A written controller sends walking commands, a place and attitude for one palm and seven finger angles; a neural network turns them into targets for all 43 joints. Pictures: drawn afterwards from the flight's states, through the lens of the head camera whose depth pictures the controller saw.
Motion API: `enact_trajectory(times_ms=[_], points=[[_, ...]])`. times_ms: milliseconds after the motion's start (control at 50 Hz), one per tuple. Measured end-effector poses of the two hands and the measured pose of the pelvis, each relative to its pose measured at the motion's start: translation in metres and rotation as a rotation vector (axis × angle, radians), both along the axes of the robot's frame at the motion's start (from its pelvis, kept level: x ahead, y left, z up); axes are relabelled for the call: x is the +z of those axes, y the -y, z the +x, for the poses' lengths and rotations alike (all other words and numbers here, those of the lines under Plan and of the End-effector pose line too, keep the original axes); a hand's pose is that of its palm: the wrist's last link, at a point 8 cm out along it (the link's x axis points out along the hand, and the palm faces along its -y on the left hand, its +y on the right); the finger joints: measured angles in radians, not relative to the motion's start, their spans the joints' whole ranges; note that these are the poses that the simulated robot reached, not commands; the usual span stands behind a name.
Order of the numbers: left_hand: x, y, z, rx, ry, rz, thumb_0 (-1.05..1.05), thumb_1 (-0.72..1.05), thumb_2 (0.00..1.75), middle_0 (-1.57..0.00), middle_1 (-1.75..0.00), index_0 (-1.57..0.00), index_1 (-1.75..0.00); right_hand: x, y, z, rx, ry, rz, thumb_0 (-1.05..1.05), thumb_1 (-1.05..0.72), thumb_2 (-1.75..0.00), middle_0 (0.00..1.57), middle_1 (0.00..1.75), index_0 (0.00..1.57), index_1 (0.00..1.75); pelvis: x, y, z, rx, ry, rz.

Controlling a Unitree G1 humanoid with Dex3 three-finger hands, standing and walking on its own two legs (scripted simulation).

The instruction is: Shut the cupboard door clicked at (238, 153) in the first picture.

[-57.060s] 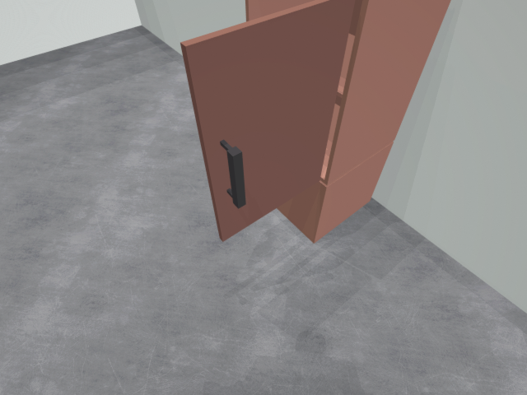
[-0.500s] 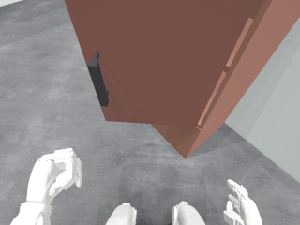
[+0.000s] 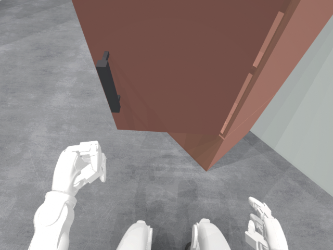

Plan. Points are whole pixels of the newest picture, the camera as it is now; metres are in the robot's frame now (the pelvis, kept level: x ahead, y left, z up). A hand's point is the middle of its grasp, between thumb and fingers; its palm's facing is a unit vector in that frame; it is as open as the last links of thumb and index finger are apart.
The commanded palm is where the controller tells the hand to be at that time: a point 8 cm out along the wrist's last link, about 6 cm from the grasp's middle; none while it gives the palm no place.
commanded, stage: bring the fist close to the handle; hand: left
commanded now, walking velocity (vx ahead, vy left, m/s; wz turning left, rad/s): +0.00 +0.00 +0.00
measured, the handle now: (111, 84) +0.52 +0.19 +0.05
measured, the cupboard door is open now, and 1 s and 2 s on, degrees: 46 46 38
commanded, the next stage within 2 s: push the door shut along its arc in 1.10 s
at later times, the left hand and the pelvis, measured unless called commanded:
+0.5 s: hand (114, 130) +0.37 +0.15 +0.06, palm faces -0.01 -1.00 -0.02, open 3.1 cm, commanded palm +0.36 +0.21 +0.06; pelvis +0.00 +0.00 +0.01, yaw +0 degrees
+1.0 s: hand (119, 118) +0.41 +0.15 +0.05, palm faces +0.00 -1.00 -0.01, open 3.1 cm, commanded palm +0.38 +0.20 +0.06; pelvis +0.00 +0.00 +0.02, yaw -2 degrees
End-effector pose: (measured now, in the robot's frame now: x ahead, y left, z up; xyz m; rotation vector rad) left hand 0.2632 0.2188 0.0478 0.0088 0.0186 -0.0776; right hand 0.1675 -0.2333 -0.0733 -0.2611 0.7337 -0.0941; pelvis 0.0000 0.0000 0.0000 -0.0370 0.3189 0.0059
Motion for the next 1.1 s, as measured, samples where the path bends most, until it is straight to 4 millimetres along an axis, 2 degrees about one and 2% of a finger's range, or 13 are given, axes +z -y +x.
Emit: enact_trajectory(times_ms=[60,160,320,420,560,660,760,860,940,1020,1100], points=[[0.003,0.005,0.010,-0.009,-0.015,0.001,0.02,0.90,0.90,-1.30,-1.50,-1.30,-1.50,0.002,0.001,-0.008,-0.023,-0.021,0.005,0.01,-0.90,-0.90,0.20,0.30,0.21,0.30,0.004,-0.001,0.002,-0.007,0.001,0.005],[0.013,0.003,0.026,0.055,0.024,0.006,0.02,0.90,0.90,-1.30,-1.50,-1.30,-1.50,0.001,0.002,-0.018,-0.033,-0.063,0.007,0.01,-0.90,-0.90,0.20,0.30,0.21,0.30,0.009,-0.003,0.005,-0.009,0.003,0.010],[0.003,0.008,0.053,0.038,0.004,0.016,0.02,0.90,0.90,-1.30,-1.50,-1.30,-1.50,-0.004,0.010,-0.029,-0.049,-0.129,-0.005,0.01,-0.90,-0.90,0.20,0.30,0.21,0.30,0.010,-0.002,0.005,-0.012,-0.003,0.014],[0.007,0.015,0.069,0.033,0.027,0.005,0.02,0.90,0.90,-1.30,-1.50,-1.30,-1.50,-0.006,0.014,-0.033,-0.064,-0.151,-0.011,0.01,-0.90,-0.90,0.20,0.30,0.21,0.30,0.011,-0.002,0.005,-0.014,-0.006,0.017],[0.007,0.013,0.102,0.072,0.035,0.015,0.02,0.90,0.90,-1.30,-1.50,-1.30,-1.50,-0.011,0.017,-0.041,-0.077,-0.193,-0.009,0.01,-0.90,-0.90,0.20,0.30,0.21,0.30,0.011,0.001,0.003,-0.017,-0.017,0.022],[0.004,0.012,0.122,0.072,0.010,0.013,0.02,0.90,0.90,-1.30,-1.50,-1.30,-1.50,-0.015,0.021,-0.054,-0.100,-0.237,-0.010,0.01,-0.90,-0.90,0.20,0.30,0.21,0.30,0.011,0.003,0.003,-0.020,-0.030,0.022],[0.009,0.013,0.138,0.070,0.029,0.003,0.02,0.90,0.90,-1.30,-1.50,-1.30,-1.50,-0.019,0.025,-0.071,-0.126,-0.290,-0.014,0.01,-0.90,-0.90,0.20,0.30,0.21,0.30,0.011,0.003,0.004,-0.024,-0.042,0.022],[0.012,0.018,0.140,0.058,0.036,0.002,0.02,0.90,0.90,-1.30,-1.50,-1.29,-1.50,-0.019,0.027,-0.086,-0.154,-0.329,0.001,0.01,-0.90,-0.90,0.20,0.30,0.21,0.30,0.013,0.002,0.006,-0.034,-0.044,0.026],[0.005,0.020,0.132,0.057,-0.004,0.003,0.02,0.90,0.90,-1.30,-1.50,-1.29,-1.50,-0.017,0.027,-0.093,-0.162,-0.347,0.010,0.01,-0.90,-0.90,0.20,0.30,0.21,0.30,0.016,0.001,0.006,-0.038,-0.037,0.030],[0.003,0.018,0.124,0.083,0.005,0.001,0.02,0.90,0.90,-1.30,-1.50,-1.30,-1.50,-0.015,0.026,-0.094,-0.158,-0.347,0.005,0.01,-0.90,-0.90,0.20,0.30,0.21,0.30,0.017,0.002,0.004,-0.038,-0.030,0.031],[0.010,0.015,0.120,0.093,0.062,0.008,0.02,0.90,0.90,-1.30,-1.50,-1.30,-1.50,-0.015,0.026,-0.090,-0.144,-0.334,-0.004,0.01,-0.90,-0.90,0.20,0.30,0.21,0.30,0.016,0.002,0.001,-0.034,-0.026,0.029]])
